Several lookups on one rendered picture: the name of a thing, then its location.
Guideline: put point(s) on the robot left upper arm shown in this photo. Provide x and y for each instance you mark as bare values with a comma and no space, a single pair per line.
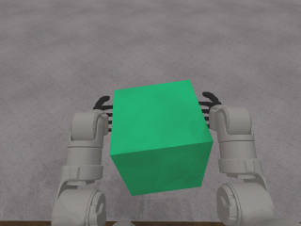
80,207

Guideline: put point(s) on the robot right upper arm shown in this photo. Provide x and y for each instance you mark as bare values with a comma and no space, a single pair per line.
247,204

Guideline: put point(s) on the robot right forearm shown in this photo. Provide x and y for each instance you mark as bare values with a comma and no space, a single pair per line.
238,158

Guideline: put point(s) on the robot left hand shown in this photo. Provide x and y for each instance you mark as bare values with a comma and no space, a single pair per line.
99,105

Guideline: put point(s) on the robot right hand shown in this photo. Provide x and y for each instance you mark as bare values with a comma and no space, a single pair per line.
214,100

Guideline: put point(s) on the carton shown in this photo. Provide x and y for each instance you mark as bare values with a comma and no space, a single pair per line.
160,140

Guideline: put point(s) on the robot left forearm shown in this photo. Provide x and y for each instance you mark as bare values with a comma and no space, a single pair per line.
84,154

